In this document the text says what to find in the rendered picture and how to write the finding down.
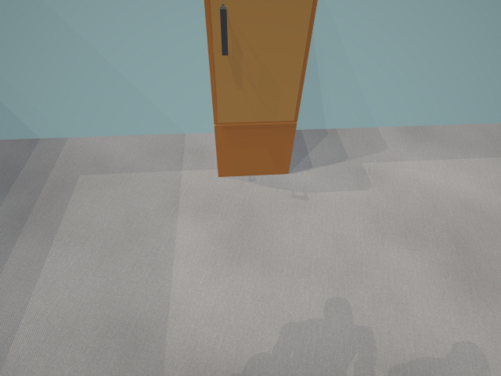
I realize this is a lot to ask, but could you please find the cupboard door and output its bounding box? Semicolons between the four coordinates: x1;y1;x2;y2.
211;0;313;123

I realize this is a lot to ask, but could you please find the handle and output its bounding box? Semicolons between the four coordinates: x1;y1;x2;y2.
220;4;228;56

